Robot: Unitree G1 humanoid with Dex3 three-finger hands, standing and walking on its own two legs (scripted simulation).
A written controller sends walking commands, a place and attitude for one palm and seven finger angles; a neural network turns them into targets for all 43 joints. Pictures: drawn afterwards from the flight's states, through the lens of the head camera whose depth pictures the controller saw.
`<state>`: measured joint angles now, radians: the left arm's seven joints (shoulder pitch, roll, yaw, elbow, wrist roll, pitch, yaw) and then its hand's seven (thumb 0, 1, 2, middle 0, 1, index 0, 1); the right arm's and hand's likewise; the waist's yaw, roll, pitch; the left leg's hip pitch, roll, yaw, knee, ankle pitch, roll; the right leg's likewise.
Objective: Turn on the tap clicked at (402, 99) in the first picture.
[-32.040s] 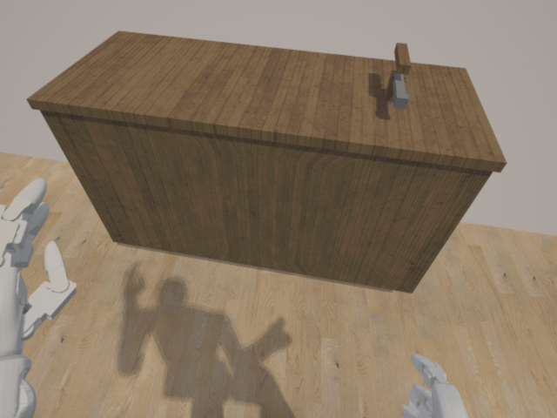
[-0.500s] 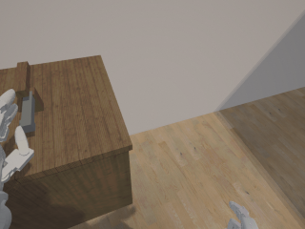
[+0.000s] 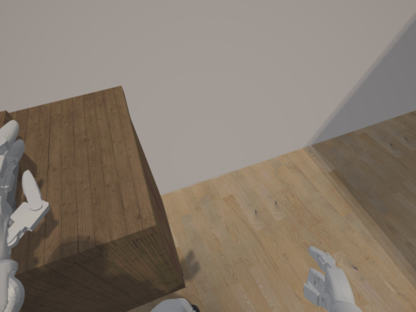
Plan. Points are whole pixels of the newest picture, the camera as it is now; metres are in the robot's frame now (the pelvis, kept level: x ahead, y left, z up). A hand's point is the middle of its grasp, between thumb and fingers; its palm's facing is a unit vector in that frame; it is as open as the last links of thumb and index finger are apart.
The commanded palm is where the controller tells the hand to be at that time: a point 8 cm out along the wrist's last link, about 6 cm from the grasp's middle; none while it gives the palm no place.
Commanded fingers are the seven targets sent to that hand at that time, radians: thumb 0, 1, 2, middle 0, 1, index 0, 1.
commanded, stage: come to a stop and stand still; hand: left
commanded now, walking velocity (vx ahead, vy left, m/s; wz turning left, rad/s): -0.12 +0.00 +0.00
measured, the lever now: (3, 206) +0.25 +0.42 +0.05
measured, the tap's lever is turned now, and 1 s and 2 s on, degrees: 0 0 0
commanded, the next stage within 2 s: look again from close up in 0.72 s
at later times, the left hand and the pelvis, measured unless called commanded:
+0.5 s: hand (82, 194) +0.23 +0.20 +0.17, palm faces +0.48 -0.78 -0.41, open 7.4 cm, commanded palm +0.16 +0.23 +0.18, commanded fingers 0.00 0.90 0.90 -0.20 -0.30 -0.20 -0.30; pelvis +0.02 -0.06 +0.00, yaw +4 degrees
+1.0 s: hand (46, 195) +0.22 +0.25 +0.17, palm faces +0.52 -0.79 -0.33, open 7.4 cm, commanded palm +0.14 +0.26 +0.18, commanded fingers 0.00 0.90 0.90 -0.20 -0.30 -0.20 -0.30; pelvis -0.01 -0.03 +0.01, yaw +2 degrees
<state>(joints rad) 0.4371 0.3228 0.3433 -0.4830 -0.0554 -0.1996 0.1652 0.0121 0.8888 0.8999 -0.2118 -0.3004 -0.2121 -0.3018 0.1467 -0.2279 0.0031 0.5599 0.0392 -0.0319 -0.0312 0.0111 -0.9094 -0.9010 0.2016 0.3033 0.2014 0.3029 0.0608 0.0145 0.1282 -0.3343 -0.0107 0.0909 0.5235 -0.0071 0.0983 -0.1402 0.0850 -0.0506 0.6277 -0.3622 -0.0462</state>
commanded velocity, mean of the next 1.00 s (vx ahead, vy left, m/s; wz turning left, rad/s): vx -0.01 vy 0.00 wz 0.00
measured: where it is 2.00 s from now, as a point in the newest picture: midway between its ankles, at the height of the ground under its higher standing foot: outside the picture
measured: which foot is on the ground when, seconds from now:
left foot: down 0.00-0.22, up 0.24-0.42, down 0.44-1.00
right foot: down 0.00-0.00, up 0.02-0.20, down 0.22-1.00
